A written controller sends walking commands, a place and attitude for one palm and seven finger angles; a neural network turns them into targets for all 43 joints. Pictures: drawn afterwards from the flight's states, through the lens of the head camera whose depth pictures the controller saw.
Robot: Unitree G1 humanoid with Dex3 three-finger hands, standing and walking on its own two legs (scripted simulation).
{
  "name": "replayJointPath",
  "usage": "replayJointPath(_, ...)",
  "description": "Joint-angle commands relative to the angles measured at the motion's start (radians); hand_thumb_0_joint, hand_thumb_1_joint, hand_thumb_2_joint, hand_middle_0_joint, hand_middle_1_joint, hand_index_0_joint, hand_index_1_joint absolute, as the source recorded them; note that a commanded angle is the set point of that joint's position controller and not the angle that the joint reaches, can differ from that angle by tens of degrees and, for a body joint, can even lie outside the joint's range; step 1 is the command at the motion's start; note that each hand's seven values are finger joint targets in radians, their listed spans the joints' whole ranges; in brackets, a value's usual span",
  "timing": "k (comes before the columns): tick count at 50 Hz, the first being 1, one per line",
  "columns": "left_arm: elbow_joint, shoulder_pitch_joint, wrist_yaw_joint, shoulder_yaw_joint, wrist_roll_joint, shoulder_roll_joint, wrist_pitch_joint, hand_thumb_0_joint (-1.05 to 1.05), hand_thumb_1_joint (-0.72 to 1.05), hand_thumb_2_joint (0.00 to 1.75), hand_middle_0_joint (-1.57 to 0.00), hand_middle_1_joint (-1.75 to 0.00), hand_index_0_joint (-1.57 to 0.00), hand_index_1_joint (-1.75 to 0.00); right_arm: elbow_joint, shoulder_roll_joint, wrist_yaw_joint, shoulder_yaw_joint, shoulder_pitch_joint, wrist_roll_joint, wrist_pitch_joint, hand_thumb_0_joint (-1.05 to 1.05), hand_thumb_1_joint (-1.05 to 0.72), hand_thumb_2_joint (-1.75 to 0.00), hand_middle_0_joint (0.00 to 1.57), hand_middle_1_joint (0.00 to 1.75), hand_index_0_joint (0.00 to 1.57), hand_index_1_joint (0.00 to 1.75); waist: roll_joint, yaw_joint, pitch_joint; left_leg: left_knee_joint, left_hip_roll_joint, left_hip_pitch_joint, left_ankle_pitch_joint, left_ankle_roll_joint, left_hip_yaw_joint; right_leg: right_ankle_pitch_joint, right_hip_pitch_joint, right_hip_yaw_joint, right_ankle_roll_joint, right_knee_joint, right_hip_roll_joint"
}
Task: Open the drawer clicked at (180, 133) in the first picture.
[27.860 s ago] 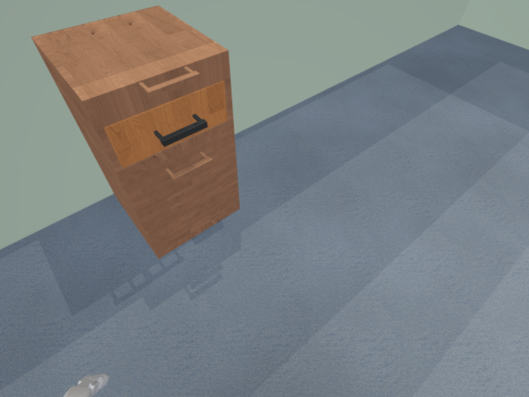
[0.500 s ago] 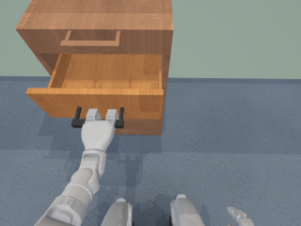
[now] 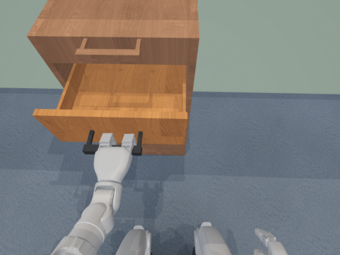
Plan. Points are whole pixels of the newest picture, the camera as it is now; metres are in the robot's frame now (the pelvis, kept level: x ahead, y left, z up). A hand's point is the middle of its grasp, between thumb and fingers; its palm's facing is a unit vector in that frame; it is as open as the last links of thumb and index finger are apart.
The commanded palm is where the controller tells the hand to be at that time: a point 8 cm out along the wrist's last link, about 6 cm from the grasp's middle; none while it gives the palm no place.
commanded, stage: pull the drawer open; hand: left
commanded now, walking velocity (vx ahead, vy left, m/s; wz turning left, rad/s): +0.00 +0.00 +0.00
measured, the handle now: (114, 142) +0.40 +0.16 -0.05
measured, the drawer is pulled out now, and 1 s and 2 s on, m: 0.18 0.24 0.29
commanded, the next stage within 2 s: none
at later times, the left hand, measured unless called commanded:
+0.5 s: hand (118, 174) +0.32 +0.14 -0.07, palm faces -0.02 -0.06 -1.00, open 5.6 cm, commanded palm +0.28 +0.16 -0.03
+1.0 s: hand (116, 188) +0.29 +0.14 -0.07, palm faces -0.01 -0.08 -1.00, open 5.6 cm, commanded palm +0.24 +0.16 -0.03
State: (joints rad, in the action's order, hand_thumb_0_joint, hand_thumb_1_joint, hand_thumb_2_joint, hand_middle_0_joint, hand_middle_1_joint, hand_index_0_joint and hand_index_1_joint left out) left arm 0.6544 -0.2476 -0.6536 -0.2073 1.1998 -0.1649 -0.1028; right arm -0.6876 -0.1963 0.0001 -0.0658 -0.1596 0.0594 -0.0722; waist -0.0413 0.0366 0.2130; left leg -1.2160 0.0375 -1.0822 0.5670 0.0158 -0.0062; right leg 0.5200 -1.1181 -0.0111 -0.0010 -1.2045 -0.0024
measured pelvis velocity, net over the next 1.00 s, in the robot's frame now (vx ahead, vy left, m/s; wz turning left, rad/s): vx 0.00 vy -0.01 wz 0.00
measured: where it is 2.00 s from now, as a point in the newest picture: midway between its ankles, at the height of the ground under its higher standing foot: outside the picture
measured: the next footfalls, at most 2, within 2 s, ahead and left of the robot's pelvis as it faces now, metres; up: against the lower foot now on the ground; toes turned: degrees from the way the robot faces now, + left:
none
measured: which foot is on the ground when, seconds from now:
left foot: down 0.00-1.00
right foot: down 0.00-1.00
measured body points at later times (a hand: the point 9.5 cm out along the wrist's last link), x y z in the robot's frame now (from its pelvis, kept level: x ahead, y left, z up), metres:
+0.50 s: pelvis +0.00 -0.01 +0.00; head +0.11 -0.02 +0.44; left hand +0.32 +0.15 -0.02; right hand +0.15 -0.25 -0.14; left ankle +0.00 +0.13 -0.63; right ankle +0.02 -0.12 -0.63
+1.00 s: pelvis +0.00 -0.01 +0.00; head +0.10 -0.02 +0.43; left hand +0.28 +0.15 -0.02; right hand +0.16 -0.24 -0.13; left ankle +0.00 +0.13 -0.63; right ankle +0.02 -0.12 -0.63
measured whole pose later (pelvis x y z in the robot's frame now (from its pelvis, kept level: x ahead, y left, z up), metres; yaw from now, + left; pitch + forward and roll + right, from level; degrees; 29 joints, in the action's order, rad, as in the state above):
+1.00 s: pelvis +0.00 -0.01 +0.00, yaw +0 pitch +23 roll +1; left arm 0.45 0.00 -0.67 -0.22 1.22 -0.17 -0.08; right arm -0.64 -0.19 0.00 -0.05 -0.11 0.06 -0.07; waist -0.03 0.02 0.21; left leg -1.24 0.04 -1.06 0.58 0.02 -0.01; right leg 0.54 -1.11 -0.01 0.01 -1.24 -0.01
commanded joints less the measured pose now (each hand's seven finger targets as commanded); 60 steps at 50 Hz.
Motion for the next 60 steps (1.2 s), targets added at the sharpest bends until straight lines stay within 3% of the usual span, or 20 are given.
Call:
replayJointPath(1,-0.135,-0.059,-0.034,0.039,-0.010,-0.076,-0.010,0.00,0.90,0.90,-0.40,-1.35,-0.40,-1.35,0.098,-0.122,-0.009,-0.038,-0.022,0.005,0.035,0.00,-0.90,-0.90,0.20,0.30,0.20,0.30,0.078,-0.014,0.373,0.125,-0.061,0.244,-0.361,-0.033,-0.015,-0.418,0.285,0.032,0.049,0.152,-0.036)
replayJointPath(3,-0.136,-0.037,-0.031,0.051,-0.012,-0.089,-0.010,0.00,0.90,0.90,-0.40,-1.35,-0.40,-1.35,0.103,-0.122,-0.011,-0.036,-0.019,0.004,0.037,0.00,-0.90,-0.90,0.20,0.30,0.20,0.30,0.067,-0.024,0.376,0.125,-0.063,0.243,-0.368,-0.032,-0.016,-0.421,0.289,0.032,0.051,0.147,-0.036)
replayJointPath(6,-0.148,-0.015,-0.028,0.038,-0.016,-0.079,-0.009,0.00,0.90,0.90,-0.40,-1.35,-0.40,-1.35,0.106,-0.121,-0.011,-0.033,-0.015,0.003,0.037,0.00,-0.90,-0.90,0.20,0.30,0.20,0.30,0.091,-0.020,0.368,0.125,-0.064,0.235,-0.357,-0.034,-0.018,-0.429,0.304,0.027,0.048,0.153,-0.035)
replayJointPath(7,-0.159,-0.010,-0.026,0.056,-0.020,-0.094,-0.007,0.00,0.90,0.90,-0.40,-1.35,-0.40,-1.35,0.111,-0.122,-0.012,-0.034,-0.011,0.004,0.038,0.00,-0.90,-0.90,0.20,0.30,0.20,0.30,0.069,-0.028,0.375,0.126,-0.066,0.235,-0.364,-0.033,-0.016,-0.430,0.306,0.028,0.051,0.149,-0.036)
replayJointPath(11,-0.171,0.023,-0.025,0.034,-0.018,-0.074,-0.003,0.00,0.90,0.90,-0.40,-1.35,-0.40,-1.35,0.118,-0.119,-0.012,-0.032,-0.008,0.003,0.040,0.00,-0.90,-0.90,0.20,0.30,0.20,0.30,0.080,-0.026,0.360,0.125,-0.066,0.233,-0.349,-0.034,-0.021,-0.425,0.305,0.024,0.048,0.155,-0.033)
replayJointPath(16,-0.177,0.062,-0.029,0.066,-0.014,-0.105,0.002,0.00,0.90,0.90,-0.40,-1.35,-0.40,-1.35,0.121,-0.118,-0.015,-0.029,-0.003,0.002,0.043,0.00,-0.90,-0.90,0.20,0.30,0.20,0.30,0.098,-0.036,0.361,0.118,-0.070,0.212,-0.343,-0.033,-0.024,-0.449,0.323,0.012,0.047,0.149,-0.032)
replayJointPath(17,-0.198,0.062,-0.028,0.071,-0.017,-0.109,0.002,0.00,0.90,0.90,-0.40,-1.35,-0.40,-1.35,0.124,-0.120,-0.014,-0.030,0.002,0.003,0.044,0.00,-0.90,-0.90,0.20,0.30,0.20,0.30,0.072,-0.039,0.372,0.116,-0.071,0.222,-0.358,-0.032,-0.022,-0.460,0.322,0.015,0.051,0.144,-0.033)
replayJointPath(20,-0.199,0.099,-0.032,0.048,-0.011,-0.087,0.004,0.00,0.90,0.90,-0.40,-1.35,-0.40,-1.35,0.126,-0.118,-0.012,-0.028,0.006,0.003,0.042,0.00,-0.90,-0.90,0.20,0.30,0.20,0.30,0.095,-0.034,0.352,0.112,-0.069,0.224,-0.361,-0.032,-0.021,-0.462,0.309,0.016,0.048,0.143,-0.034)
replayJointPath(25,-0.245,0.149,-0.041,0.044,-0.008,-0.082,0.005,0.00,0.90,0.90,-0.40,-1.35,-0.40,-1.35,0.136,-0.115,-0.006,-0.028,0.017,0.006,0.042,0.00,-0.90,-0.90,0.20,0.30,0.20,0.30,0.083,-0.038,0.367,0.105,-0.070,0.230,-0.370,-0.031,-0.024,-0.493,0.321,0.012,0.048,0.137,-0.032)
replayJointPath(30,-0.271,0.170,-0.046,0.053,-0.011,-0.089,0.005,0.00,0.90,0.90,-0.40,-1.35,-0.40,-1.35,0.141,-0.115,-0.008,-0.027,0.027,0.006,0.043,0.00,-0.90,-0.90,0.20,0.30,0.20,0.30,0.102,-0.040,0.359,0.105,-0.072,0.218,-0.350,-0.031,-0.024,-0.480,0.327,0.009,0.045,0.139,-0.030)
replayJointPath(32,-0.300,0.176,-0.047,0.080,-0.013,-0.117,0.005,0.00,0.90,0.90,-0.40,-1.35,-0.40,-1.35,0.143,-0.118,-0.008,-0.028,0.035,0.005,0.043,0.00,-0.90,-0.90,0.20,0.30,0.20,0.30,0.084,-0.045,0.370,0.103,-0.071,0.229,-0.361,-0.031,-0.023,-0.490,0.332,0.007,0.050,0.136,-0.032)
replayJointPath(40,-0.310,0.238,-0.060,0.046,-0.004,-0.082,0.008,0.00,0.90,0.90,-0.40,-1.35,-0.40,-1.35,0.153,-0.111,-0.006,-0.022,0.054,0.008,0.047,0.00,-0.90,-0.90,0.20,0.30,0.20,0.30,0.076,-0.049,0.335,0.107,-0.072,0.225,-0.329,-0.029,-0.022,-0.431,0.300,0.014,0.051,0.137,-0.032)
replayJointPath(47,-0.356,0.267,-0.060,0.043,-0.005,-0.083,0.004,0.00,0.90,0.90,-0.40,-1.35,-0.40,-1.35,0.164,-0.111,-0.003,-0.022,0.066,0.008,0.045,0.00,-0.90,-0.90,0.20,0.30,0.20,0.30,0.079,-0.052,0.356,0.104,-0.069,0.240,-0.343,-0.029,-0.015,-0.425,0.299,0.018,0.054,0.130,-0.035)
replayJointPath(51,-0.365,0.301,-0.060,0.039,-0.004,-0.081,0.007,0.00,0.90,0.90,-0.40,-1.35,-0.40,-1.35,0.169,-0.108,-0.003,-0.018,0.073,0.007,0.045,0.00,-0.90,-0.90,0.20,0.30,0.20,0.30,0.086,-0.052,0.327,0.108,-0.068,0.232,-0.317,-0.027,-0.015,-0.401,0.290,0.015,0.052,0.134,-0.034)
replayJointPath(54,-0.381,0.298,-0.061,0.022,0.002,-0.072,0.009,0.00,0.90,0.90,-0.40,-1.35,-0.40,-1.35,0.174,-0.110,-0.002,-0.016,0.080,0.008,0.045,0.00,-0.90,-0.90,0.20,0.30,0.20,0.30,0.062,-0.051,0.323,0.109,-0.066,0.242,-0.314,-0.026,-0.011,-0.370,0.265,0.021,0.055,0.131,-0.035)
replayJointPath(60,-0.410,0.357,-0.060,-0.001,0.005,-0.054,0.016,0.00,0.90,0.90,-0.40,-1.35,-0.40,-1.35,0.183,-0.106,0.002,-0.014,0.089,0.011,0.049,0.00,-0.90,-0.90,0.20,0.30,0.20,0.30,0.086,-0.054,0.328,0.102,-0.066,0.243,-0.320,-0.027,-0.007,-0.378,0.266,0.020,0.056,0.123,-0.037)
